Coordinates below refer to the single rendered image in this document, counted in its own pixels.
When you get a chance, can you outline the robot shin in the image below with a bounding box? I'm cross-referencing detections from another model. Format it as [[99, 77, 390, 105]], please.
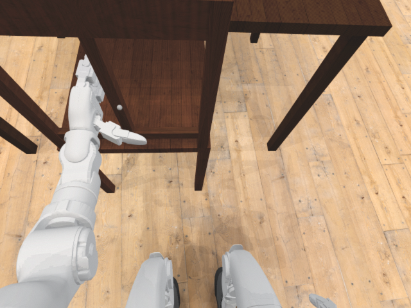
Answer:
[[222, 244, 243, 308], [149, 252, 174, 308]]

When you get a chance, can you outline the left robot forearm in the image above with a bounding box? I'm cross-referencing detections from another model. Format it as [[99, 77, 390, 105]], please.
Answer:
[[16, 129, 102, 282]]

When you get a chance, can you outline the left robot hand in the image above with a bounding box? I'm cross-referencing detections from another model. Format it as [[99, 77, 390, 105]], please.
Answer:
[[68, 54, 147, 146]]

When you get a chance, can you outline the right robot hand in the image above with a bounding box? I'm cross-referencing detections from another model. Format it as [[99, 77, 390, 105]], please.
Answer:
[[309, 293, 337, 308]]

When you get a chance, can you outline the right robot shin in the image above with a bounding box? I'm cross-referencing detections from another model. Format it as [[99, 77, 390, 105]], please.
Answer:
[[222, 244, 243, 308]]

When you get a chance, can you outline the table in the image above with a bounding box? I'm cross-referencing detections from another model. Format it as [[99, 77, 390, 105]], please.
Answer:
[[0, 0, 392, 154]]

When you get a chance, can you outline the left robot shin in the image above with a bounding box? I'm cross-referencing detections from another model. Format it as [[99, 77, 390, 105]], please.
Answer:
[[149, 252, 174, 308]]

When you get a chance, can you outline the left robot upper arm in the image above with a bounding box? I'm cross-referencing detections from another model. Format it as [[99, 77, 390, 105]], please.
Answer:
[[0, 226, 98, 308]]

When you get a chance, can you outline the chair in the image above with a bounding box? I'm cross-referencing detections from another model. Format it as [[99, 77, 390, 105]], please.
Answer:
[[0, 0, 234, 193]]

